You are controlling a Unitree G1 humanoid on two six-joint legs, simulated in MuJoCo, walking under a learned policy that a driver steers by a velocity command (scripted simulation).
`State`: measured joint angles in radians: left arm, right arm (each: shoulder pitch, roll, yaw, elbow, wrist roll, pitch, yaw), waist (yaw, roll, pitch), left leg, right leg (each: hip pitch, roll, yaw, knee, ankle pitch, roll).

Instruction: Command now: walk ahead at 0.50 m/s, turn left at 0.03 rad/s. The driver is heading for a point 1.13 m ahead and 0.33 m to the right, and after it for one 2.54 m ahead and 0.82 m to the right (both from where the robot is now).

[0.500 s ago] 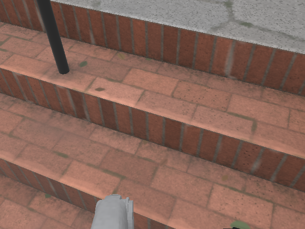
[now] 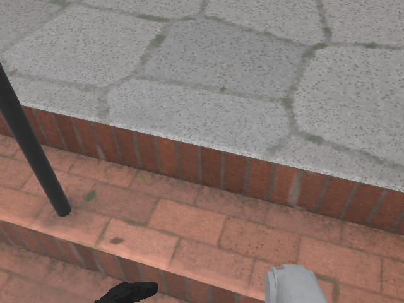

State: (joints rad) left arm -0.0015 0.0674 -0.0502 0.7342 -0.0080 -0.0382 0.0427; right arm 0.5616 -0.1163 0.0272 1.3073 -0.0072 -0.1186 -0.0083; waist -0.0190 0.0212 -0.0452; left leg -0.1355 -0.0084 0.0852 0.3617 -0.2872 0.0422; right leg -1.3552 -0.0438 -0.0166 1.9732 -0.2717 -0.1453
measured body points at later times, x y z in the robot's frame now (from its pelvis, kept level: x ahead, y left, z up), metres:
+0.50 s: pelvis +0.25 -0.05 +0.16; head +0.26 -0.06 +0.61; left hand +0.15 +0.16 +0.01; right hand +0.44 -0.20 +0.05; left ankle +0.34 +0.08 -0.28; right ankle +0.19 -0.10 -0.57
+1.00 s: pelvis +0.56 -0.01 +0.32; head +0.57 -0.02 +0.77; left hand +0.71 +0.18 +0.20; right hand +0.51 -0.21 +0.16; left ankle +0.58 +0.06 -0.40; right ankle +0.59 -0.16 -0.06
